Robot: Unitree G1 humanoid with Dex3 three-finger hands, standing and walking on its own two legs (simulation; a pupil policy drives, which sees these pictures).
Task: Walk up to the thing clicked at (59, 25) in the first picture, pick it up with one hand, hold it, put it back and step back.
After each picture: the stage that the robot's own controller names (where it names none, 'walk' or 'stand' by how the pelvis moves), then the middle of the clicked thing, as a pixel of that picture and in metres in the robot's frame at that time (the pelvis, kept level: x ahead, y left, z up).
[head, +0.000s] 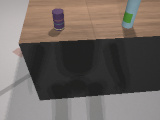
stand; (58, 19) +0.84 +0.15 -0.04
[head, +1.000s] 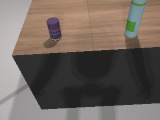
walk; (54, 29) +0.75 +0.19 -0.04
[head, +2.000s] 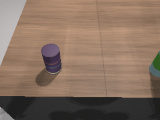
stand; (52, 59) +0.45 +0.15 -0.01
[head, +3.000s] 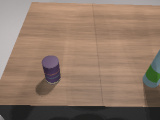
stand; (51, 70) +0.45 +0.14 -0.04
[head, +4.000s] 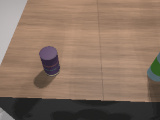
stand; (50, 62) +0.45 +0.14 -0.03
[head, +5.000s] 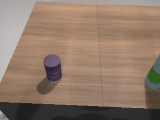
stand; (53, 69) +0.45 +0.14 -0.04
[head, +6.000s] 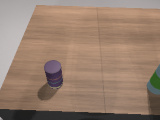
stand; (54, 75) +0.43 +0.13 -0.05
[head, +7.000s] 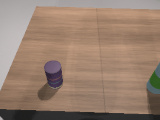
stand; (54, 75) +0.43 +0.13 -0.05
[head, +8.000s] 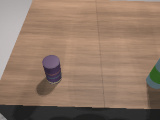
rise first; (52, 70) +0.44 +0.14 -0.04
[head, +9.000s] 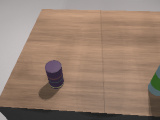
rise first; (55, 75) +0.43 +0.15 -0.04
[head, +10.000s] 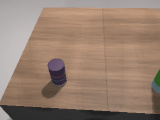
go down; (57, 73) +0.44 +0.15 -0.04
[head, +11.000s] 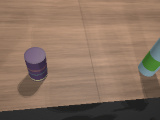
go down; (37, 65) +0.42 +0.14 +0.01
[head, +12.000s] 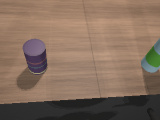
close in; (36, 57) +0.43 +0.14 +0.03
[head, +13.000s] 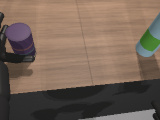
close; (22, 44) +0.46 +0.15 +0.05
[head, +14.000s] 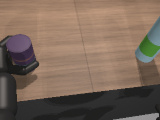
lift; (23, 54) +0.43 +0.16 +0.04
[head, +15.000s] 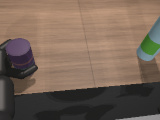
lift; (22, 58) +0.42 +0.17 +0.04
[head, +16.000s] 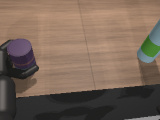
lift; (23, 58) +0.42 +0.16 +0.04
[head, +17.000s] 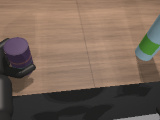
lift; (20, 57) +0.42 +0.17 +0.04
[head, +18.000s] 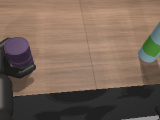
lift; (21, 57) +0.42 +0.17 +0.04
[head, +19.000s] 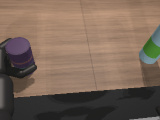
lift; (22, 57) +0.42 +0.17 +0.04
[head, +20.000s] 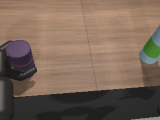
lift; (22, 60) +0.41 +0.17 +0.04
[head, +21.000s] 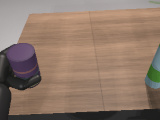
hold; (25, 66) +0.32 +0.16 +0.18
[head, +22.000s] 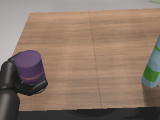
hold; (32, 73) +0.31 +0.15 +0.15
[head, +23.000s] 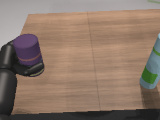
crouch; (30, 56) +0.37 +0.16 +0.16
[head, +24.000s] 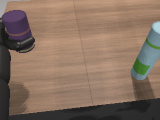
lower; (19, 32) +0.46 +0.17 +0.16
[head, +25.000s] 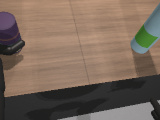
lower; (8, 34) +0.49 +0.18 +0.05
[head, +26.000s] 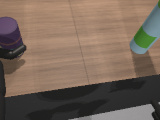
lower; (10, 38) +0.48 +0.17 +0.05
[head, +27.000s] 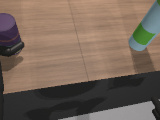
lower; (7, 35) +0.49 +0.17 +0.06
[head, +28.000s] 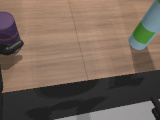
lower; (6, 34) +0.49 +0.18 +0.06
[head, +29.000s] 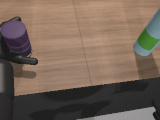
withdraw; (18, 41) +0.47 +0.16 +0.05
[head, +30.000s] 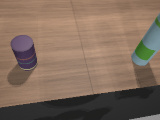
sink last; (25, 53) +0.45 +0.16 +0.02
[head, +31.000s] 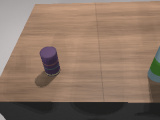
stand; (50, 61) +0.48 +0.16 +0.01
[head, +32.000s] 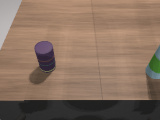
stand; (46, 57) +0.47 +0.16 +0.02
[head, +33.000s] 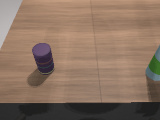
stand; (44, 59) +0.46 +0.17 +0.02
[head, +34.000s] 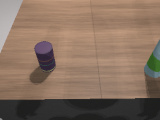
stand; (45, 57) +0.47 +0.16 +0.01
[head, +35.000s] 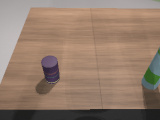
walk; (51, 70) +0.46 +0.15 -0.05
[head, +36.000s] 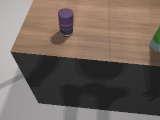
walk; (66, 23) +0.65 +0.08 -0.02
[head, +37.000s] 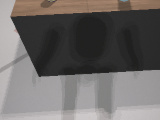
walk; out of the picture +0.95 +0.22 -0.01
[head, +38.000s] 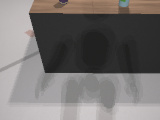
stand; out of the picture +1.13 +0.15 -0.03
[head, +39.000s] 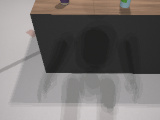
stand; out of the picture +1.12 +0.14 -0.05
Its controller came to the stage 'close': yes
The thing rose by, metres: 0.20
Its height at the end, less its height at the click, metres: +0.00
